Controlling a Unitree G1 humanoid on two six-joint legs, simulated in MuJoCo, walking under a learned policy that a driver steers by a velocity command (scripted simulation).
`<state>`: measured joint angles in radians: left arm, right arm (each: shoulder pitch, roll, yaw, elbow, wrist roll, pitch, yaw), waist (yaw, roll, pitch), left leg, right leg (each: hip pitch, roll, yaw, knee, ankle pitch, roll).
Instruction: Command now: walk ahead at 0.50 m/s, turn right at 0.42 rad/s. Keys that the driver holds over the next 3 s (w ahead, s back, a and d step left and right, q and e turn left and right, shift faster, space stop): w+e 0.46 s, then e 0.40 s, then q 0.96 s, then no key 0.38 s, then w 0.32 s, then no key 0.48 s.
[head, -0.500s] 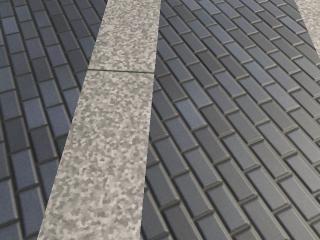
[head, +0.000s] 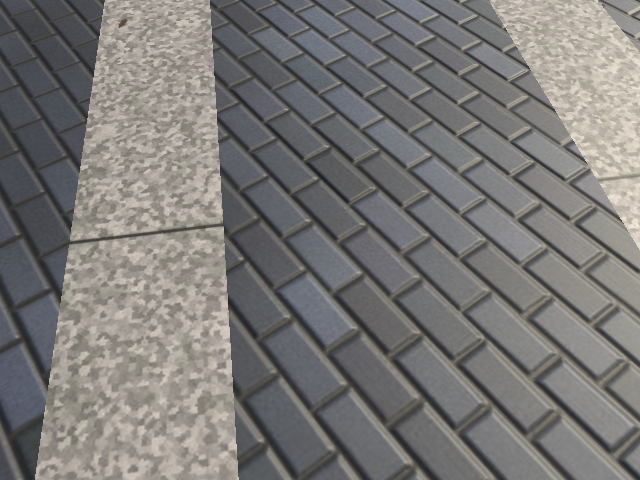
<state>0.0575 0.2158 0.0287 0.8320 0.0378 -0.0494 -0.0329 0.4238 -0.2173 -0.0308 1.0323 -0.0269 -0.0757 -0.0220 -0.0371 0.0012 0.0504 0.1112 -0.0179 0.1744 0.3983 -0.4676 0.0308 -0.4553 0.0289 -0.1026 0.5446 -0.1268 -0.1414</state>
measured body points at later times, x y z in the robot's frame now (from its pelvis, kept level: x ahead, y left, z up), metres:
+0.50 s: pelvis +0.28 -0.01 +0.01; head +0.31 -0.02 +0.46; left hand +0.30 +0.28 -0.12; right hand +0.44 -0.28 -0.08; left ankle +0.44 +0.07 -0.71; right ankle +0.12 -0.06 -0.72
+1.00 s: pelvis +0.40 -0.04 +0.01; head +0.41 -0.07 +0.46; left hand +0.67 +0.08 -0.09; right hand +0.30 -0.30 -0.12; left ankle +0.45 +0.07 -0.72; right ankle +0.38 -0.15 -0.72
